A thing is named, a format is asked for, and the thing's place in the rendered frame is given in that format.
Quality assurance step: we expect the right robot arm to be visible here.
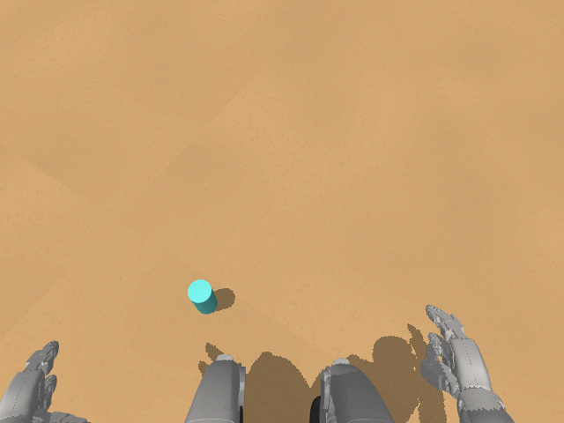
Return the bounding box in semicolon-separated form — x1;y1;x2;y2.
457;388;515;423

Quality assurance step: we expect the right robot hand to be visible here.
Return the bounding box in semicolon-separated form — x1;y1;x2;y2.
420;305;493;399

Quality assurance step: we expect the can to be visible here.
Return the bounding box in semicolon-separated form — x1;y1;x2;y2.
188;279;218;315

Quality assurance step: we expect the left robot hand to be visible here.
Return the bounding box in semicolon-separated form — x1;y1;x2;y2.
0;341;91;423

